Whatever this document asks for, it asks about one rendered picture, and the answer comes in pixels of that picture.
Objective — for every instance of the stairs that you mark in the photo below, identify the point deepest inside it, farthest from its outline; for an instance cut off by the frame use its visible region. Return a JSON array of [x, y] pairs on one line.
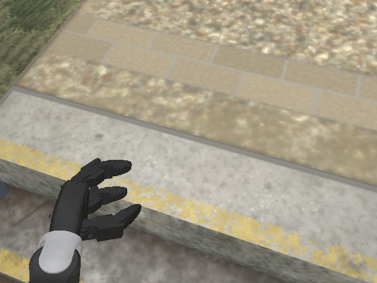
[[154, 248]]

